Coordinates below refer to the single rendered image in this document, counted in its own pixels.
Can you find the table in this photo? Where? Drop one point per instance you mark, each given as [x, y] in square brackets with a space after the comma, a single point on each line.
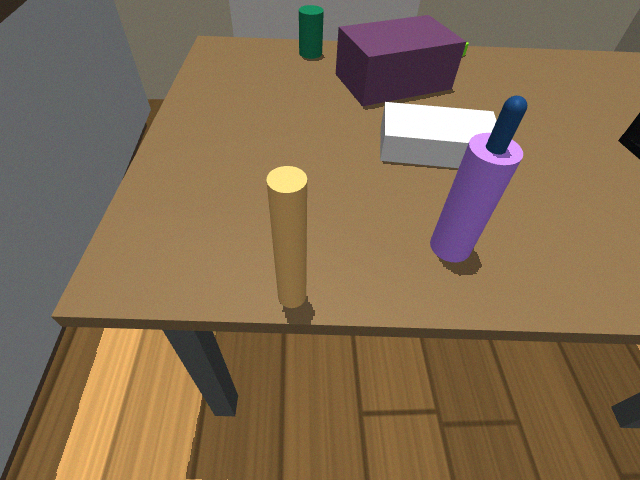
[185, 246]

